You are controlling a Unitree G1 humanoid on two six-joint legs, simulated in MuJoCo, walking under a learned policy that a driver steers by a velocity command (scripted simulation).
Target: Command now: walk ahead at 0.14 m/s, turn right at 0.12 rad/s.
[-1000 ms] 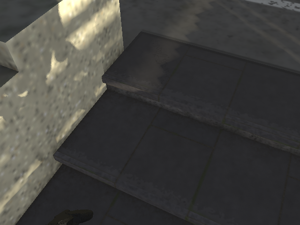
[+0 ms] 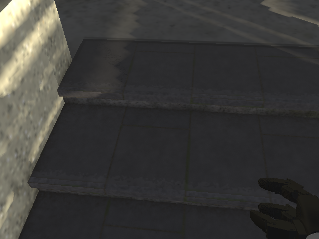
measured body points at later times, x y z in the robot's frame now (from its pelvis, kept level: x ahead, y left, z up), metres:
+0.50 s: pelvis +0.13 +0.10 +0.02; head +0.16 +0.08 +0.47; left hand +0.03 +0.33 -0.11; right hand +0.35 -0.08 -0.06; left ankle +0.29 +0.23 -0.58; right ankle -0.08 -0.07 -0.71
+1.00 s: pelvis +0.39 +0.16 +0.13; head +0.38 +0.18 +0.58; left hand +0.56 +0.36 +0.02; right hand +0.30 -0.04 -0.01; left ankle +0.29 +0.23 -0.61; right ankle +0.50 +0.02 -0.38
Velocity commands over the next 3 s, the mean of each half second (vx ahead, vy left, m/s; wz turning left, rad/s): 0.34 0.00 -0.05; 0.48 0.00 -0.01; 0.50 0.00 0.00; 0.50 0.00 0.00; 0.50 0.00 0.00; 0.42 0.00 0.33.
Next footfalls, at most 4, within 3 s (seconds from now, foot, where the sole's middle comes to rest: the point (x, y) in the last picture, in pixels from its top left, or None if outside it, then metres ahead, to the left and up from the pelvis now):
0.52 left None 0.33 0.24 -0.64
1.20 right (177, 160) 0.76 0.04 -0.54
1.60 left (117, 129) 0.91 0.31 -0.53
2.12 right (165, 54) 1.34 0.12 -0.43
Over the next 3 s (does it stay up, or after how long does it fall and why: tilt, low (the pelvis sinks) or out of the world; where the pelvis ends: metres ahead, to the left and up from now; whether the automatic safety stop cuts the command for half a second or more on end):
stays up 1.67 0.25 0.35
